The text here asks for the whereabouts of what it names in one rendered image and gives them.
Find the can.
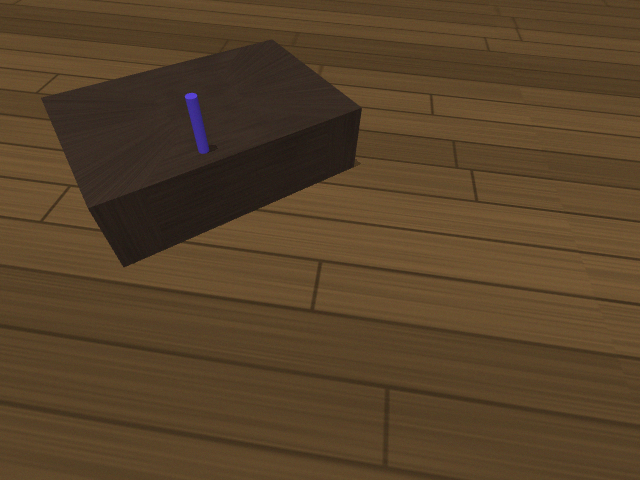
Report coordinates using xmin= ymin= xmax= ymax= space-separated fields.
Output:
xmin=185 ymin=93 xmax=209 ymax=154

